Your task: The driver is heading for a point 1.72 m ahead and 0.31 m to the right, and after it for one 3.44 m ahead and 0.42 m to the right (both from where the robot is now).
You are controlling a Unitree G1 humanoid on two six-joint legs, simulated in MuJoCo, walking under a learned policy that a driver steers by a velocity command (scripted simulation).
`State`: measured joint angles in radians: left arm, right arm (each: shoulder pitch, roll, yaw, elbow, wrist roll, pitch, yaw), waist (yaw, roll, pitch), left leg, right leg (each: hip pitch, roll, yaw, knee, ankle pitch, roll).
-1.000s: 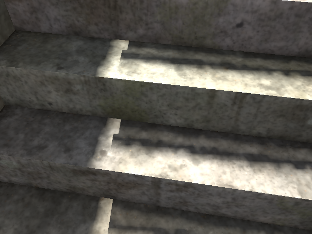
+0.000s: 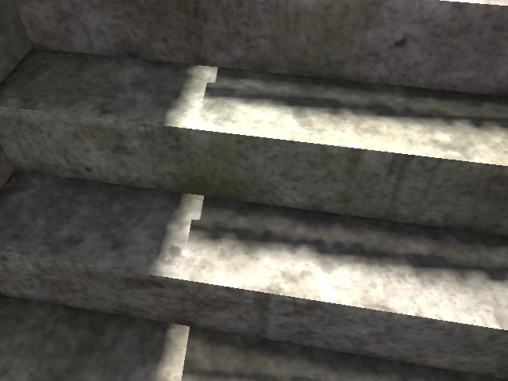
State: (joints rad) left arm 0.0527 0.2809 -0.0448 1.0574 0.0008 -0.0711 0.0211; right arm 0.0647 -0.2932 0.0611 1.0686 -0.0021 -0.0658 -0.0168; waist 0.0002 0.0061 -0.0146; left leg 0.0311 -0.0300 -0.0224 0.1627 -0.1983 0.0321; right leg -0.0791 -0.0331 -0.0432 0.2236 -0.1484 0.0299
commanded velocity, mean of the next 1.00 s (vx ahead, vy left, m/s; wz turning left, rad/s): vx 0.50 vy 0.00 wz -0.06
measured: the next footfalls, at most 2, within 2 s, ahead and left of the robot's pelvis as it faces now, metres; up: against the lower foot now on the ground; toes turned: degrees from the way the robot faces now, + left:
left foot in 1.58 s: +0.11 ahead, +0.06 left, +0.00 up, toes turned -17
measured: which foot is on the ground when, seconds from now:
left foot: down 0.00-1.00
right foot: down 0.00-1.00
